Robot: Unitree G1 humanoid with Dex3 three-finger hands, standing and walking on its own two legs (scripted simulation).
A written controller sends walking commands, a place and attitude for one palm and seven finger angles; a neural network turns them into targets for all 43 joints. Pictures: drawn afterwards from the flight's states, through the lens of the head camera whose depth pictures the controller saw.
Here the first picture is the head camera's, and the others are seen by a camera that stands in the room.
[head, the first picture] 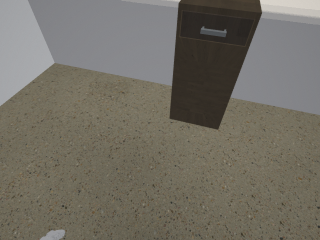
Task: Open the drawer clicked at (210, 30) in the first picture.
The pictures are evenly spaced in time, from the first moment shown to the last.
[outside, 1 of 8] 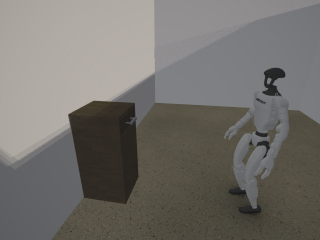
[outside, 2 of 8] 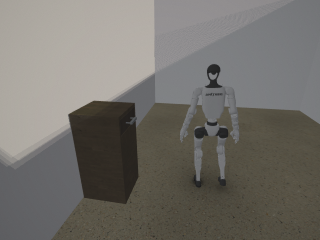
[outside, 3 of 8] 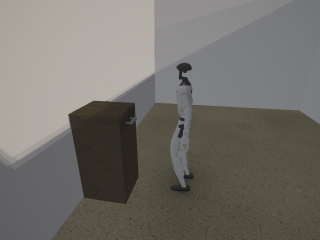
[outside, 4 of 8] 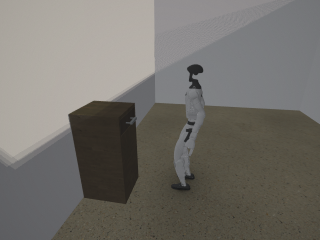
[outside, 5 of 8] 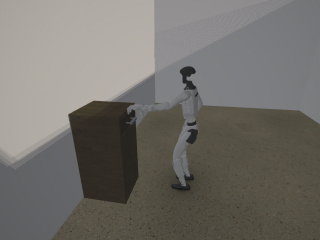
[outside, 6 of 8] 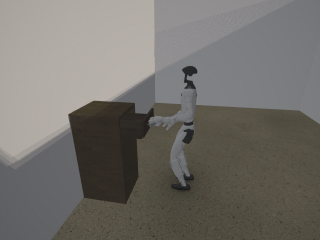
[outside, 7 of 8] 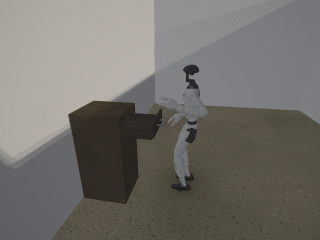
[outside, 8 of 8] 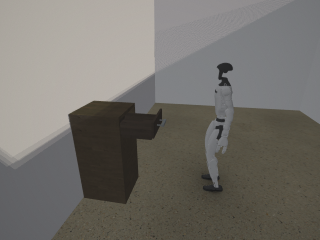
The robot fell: no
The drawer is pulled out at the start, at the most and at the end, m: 0.00 0.30 0.29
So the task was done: yes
